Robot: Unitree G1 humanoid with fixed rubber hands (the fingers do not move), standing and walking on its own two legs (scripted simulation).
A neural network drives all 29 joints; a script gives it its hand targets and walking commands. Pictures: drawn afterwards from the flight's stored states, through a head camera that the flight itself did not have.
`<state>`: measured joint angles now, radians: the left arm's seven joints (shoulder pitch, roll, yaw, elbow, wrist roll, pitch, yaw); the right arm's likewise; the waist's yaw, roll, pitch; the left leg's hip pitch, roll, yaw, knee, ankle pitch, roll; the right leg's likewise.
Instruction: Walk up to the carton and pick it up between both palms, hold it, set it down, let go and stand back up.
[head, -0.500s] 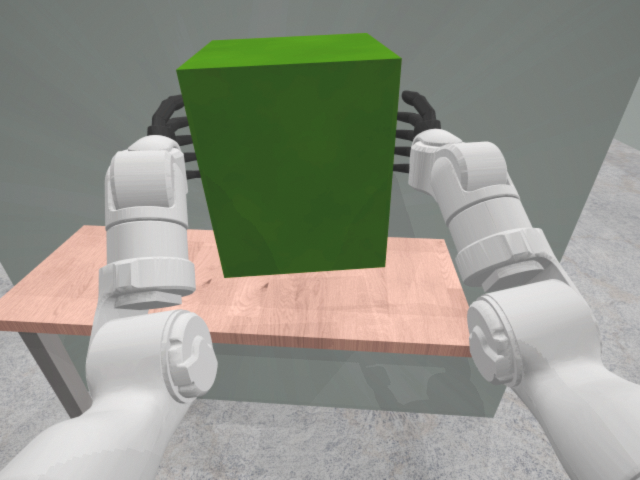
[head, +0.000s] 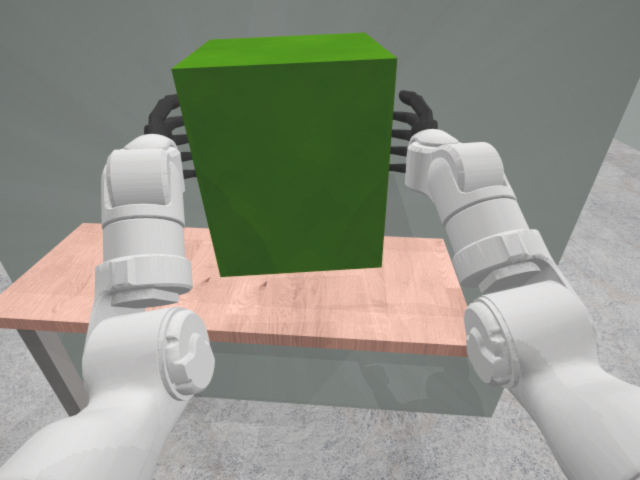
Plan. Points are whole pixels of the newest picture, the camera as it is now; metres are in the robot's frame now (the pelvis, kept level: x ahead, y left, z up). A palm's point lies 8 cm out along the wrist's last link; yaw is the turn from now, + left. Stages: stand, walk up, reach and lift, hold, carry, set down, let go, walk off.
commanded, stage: hold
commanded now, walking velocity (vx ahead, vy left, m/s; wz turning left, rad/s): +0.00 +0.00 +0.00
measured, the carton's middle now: (294, 151) +0.44 +0.01 +0.29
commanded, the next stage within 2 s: none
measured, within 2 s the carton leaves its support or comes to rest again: neither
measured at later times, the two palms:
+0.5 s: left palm (166, 152) +0.37 +0.15 +0.32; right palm (427, 150) +0.36 -0.14 +0.32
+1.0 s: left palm (163, 151) +0.37 +0.16 +0.32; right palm (424, 146) +0.36 -0.14 +0.32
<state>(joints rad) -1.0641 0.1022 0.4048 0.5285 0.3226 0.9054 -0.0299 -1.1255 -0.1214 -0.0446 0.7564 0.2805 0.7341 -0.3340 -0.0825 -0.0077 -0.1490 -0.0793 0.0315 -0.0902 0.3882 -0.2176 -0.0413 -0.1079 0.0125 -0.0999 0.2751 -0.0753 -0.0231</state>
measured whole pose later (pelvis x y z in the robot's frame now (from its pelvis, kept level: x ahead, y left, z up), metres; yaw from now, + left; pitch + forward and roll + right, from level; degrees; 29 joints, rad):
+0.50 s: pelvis +0.00 +0.00 +0.00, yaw +0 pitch -6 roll -1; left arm -1.07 0.09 0.41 0.53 0.33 0.90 -0.02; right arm -1.13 -0.14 -0.03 0.77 0.29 0.73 -0.32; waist -0.08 0.00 -0.15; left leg -0.07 0.03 -0.08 0.39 -0.22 -0.04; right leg -0.11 0.01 -0.09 0.28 -0.08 -0.02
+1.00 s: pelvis +0.00 +0.00 +0.00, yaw +0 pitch -5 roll -1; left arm -1.07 0.10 0.40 0.54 0.32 0.90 -0.03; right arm -1.14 -0.13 -0.04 0.78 0.29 0.73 -0.33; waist -0.09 0.00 -0.16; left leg -0.08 0.03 -0.09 0.39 -0.22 -0.04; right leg -0.11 0.01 -0.10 0.28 -0.08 -0.02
